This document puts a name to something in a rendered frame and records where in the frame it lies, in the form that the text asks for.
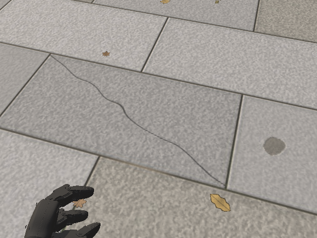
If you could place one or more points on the robot left hand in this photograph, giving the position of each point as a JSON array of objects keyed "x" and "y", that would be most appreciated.
[{"x": 48, "y": 217}]

